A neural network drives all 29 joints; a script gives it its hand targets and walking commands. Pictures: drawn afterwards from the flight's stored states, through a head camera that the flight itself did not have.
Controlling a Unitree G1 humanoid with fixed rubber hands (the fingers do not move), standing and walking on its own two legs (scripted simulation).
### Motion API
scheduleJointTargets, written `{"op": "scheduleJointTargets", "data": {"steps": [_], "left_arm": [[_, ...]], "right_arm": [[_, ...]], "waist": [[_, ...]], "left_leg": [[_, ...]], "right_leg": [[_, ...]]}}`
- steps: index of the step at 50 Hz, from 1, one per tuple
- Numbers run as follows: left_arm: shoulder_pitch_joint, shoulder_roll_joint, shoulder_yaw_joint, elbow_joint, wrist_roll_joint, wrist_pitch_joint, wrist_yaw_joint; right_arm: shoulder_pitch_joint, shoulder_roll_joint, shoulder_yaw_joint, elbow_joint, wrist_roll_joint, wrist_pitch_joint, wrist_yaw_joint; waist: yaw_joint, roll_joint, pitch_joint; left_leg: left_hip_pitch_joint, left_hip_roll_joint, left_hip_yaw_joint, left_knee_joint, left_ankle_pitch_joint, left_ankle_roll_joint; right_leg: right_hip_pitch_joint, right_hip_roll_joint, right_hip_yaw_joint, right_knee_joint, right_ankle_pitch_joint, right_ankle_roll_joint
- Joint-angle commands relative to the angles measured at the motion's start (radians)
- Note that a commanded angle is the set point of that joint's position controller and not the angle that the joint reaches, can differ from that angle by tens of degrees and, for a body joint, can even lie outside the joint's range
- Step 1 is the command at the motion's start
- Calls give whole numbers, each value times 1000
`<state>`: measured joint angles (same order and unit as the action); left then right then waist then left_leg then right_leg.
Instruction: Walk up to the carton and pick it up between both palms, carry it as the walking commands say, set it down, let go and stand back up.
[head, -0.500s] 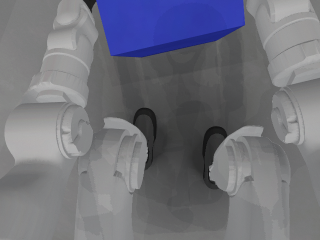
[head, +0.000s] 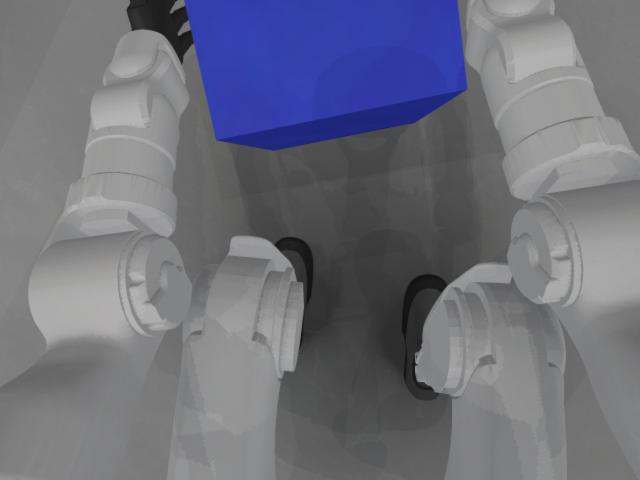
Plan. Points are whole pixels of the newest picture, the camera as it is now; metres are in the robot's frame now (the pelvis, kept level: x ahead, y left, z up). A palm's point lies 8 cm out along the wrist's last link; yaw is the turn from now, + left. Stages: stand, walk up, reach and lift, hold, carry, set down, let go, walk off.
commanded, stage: reach and lift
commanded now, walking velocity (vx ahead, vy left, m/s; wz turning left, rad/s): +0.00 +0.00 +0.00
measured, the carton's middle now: (325, 36) +0.53 +0.08 -0.23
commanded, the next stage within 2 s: none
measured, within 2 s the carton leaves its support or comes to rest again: neither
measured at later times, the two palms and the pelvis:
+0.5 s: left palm (154, 29) +0.51 +0.22 -0.14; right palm out of the picture +0.59 -0.07 -0.11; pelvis +0.00 +0.01 +0.01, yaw -1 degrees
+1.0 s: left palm (119, 25) +0.50 +0.22 -0.09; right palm out of the picture +0.59 -0.06 -0.06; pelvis +0.00 +0.01 +0.05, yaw -1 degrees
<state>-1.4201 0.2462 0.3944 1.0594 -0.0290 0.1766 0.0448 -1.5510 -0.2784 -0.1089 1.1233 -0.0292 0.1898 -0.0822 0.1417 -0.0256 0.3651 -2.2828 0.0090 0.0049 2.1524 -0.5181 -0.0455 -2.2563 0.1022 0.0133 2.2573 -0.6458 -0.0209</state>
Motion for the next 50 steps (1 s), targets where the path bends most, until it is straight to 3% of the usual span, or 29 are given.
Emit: {"op": "scheduleJointTargets", "data": {"steps": [1,16,30,41,50], "left_arm": [[-506,-885,-238,-163,-71,-10,-251],[-639,-903,-316,-324,-116,9,-237],[-715,-912,-330,-490,-42,73,-218],[-731,-941,-383,-589,-30,122,-204],[-662,-997,-384,-585,-3,154,-210]], "right_arm": [[-448,873,194,-162,68,-45,230],[-423,963,197,-152,64,-8,215],[-355,1083,131,-110,8,86,254],[-325,1115,121,-134,-1,130,254],[-286,1160,109,-152,-24,153,262]], "waist": [[54,-171,-1031],[40,-155,-1246],[64,-100,-1389],[48,-50,-1543],[41,-59,-1558]], "left_leg": [[493,-95,80,-74,370,33],[611,-101,99,-92,395,22],[708,-115,123,-181,370,14],[826,-124,121,-249,399,-8],[850,-131,108,-309,412,-11]], "right_leg": [[420,43,-4,-237,338,2],[529,51,-21,-241,356,-4],[502,72,-38,-307,306,0],[545,85,-54,-354,321,2],[545,90,-60,-408,327,9]]}}
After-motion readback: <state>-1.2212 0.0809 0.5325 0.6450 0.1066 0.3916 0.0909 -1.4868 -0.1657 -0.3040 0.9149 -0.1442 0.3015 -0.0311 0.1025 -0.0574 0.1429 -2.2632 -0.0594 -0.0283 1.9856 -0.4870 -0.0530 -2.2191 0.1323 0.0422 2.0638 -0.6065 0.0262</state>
